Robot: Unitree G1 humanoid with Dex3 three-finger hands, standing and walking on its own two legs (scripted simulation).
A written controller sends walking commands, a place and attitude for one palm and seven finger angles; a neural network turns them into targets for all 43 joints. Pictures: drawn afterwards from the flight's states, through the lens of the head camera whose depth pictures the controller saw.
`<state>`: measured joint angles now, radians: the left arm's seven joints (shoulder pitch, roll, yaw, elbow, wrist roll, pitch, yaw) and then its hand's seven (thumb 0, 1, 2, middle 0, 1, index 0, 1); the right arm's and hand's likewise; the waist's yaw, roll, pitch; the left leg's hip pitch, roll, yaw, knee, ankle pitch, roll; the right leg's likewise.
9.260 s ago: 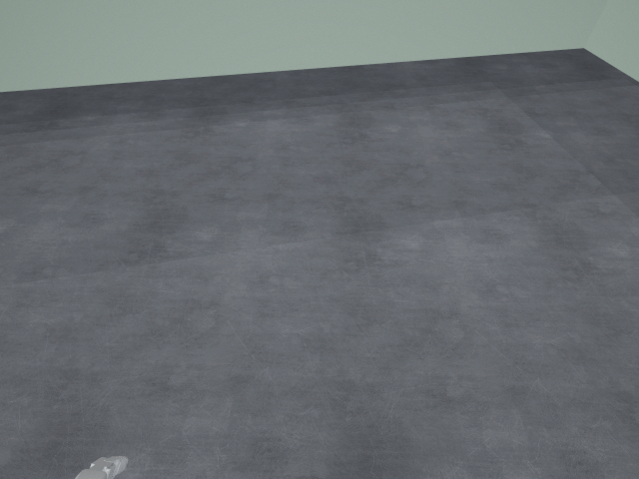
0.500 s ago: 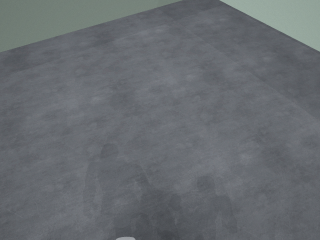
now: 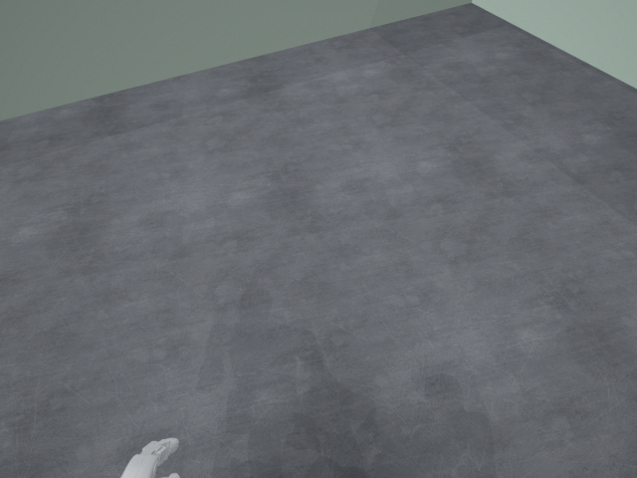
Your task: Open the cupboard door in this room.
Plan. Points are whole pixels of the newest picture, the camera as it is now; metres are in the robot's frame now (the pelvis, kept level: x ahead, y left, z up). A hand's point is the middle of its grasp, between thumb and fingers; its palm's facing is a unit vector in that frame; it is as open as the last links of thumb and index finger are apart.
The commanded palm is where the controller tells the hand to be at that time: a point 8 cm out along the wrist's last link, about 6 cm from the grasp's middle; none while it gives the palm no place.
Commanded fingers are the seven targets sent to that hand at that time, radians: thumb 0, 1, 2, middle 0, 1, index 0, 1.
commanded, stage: turn or walk to find it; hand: left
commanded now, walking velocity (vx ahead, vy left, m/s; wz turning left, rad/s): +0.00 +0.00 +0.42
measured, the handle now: out of the picture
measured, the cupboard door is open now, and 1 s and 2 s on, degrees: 0 0 0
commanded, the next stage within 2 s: none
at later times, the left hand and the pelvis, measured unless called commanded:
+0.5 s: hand out of the picture -0.05 +0.23 -0.18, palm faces +0.28 -0.93 -0.25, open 7.4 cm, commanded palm none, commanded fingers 0.00 0.90 0.90 -0.20 -0.30 -0.20 -0.30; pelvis -0.03 +0.02 -0.01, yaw +14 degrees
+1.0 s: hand out of the picture -0.03 +0.18 -0.14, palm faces +0.44 -0.85 -0.28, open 7.3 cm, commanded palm none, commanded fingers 0.00 0.90 0.90 -0.20 -0.30 -0.20 -0.30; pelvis -0.03 -0.03 +0.00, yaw +26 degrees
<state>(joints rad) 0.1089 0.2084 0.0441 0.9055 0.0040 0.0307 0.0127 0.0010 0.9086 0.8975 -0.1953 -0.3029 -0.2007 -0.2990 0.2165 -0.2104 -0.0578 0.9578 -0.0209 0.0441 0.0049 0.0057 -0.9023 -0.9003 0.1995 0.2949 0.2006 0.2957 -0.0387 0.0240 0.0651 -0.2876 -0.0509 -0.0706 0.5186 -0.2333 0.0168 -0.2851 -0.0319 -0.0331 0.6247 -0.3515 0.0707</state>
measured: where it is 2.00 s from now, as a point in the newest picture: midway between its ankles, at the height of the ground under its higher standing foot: outside the picture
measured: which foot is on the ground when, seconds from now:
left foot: down 0.00-0.02, up 0.04-0.44, down 0.46-0.88, up 0.90-1.00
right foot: up 0.00-0.00, down 0.02-0.46, up 0.48-0.86, down 0.88-1.00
